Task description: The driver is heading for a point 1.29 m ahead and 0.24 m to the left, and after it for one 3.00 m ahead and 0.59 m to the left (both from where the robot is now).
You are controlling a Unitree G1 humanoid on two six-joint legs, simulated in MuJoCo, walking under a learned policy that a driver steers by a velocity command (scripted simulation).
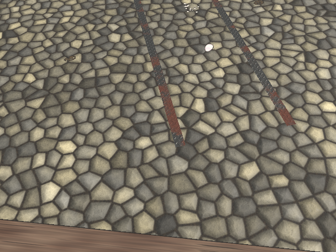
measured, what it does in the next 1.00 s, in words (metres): walks ahead, turning left: right foot, then left foot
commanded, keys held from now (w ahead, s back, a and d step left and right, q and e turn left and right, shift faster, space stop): q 0.68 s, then no key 0.16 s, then e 0.16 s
